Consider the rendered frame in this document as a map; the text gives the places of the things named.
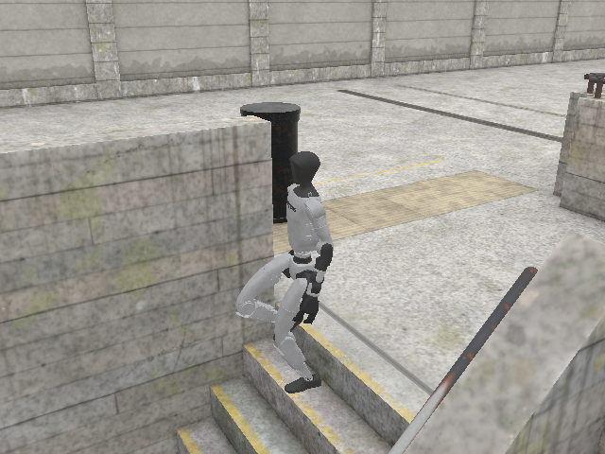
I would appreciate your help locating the stairs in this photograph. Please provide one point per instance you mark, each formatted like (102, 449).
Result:
(253, 414)

